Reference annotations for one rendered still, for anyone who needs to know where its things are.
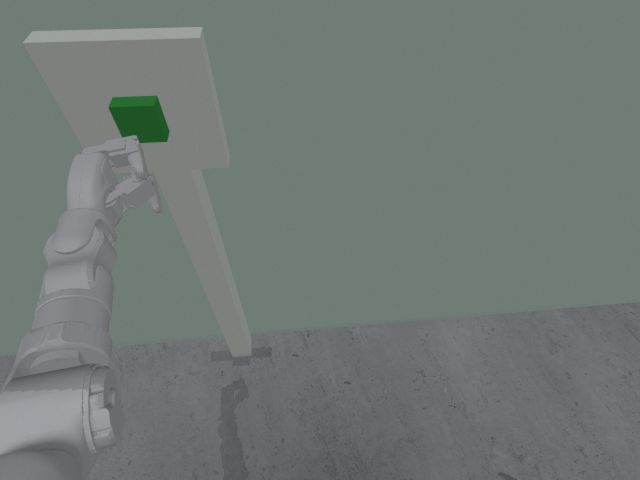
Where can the button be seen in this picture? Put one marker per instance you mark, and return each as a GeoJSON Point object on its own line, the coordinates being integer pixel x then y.
{"type": "Point", "coordinates": [141, 116]}

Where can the left robot hand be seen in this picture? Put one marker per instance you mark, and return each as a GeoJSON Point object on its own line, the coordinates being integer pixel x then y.
{"type": "Point", "coordinates": [92, 183]}

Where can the panel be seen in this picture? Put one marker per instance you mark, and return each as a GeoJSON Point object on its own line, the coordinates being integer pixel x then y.
{"type": "Point", "coordinates": [85, 69]}

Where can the left robot upper arm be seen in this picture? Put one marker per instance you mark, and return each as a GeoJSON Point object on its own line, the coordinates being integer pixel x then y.
{"type": "Point", "coordinates": [54, 425]}

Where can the robot left forearm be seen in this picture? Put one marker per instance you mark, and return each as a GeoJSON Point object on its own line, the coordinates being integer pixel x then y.
{"type": "Point", "coordinates": [71, 320]}

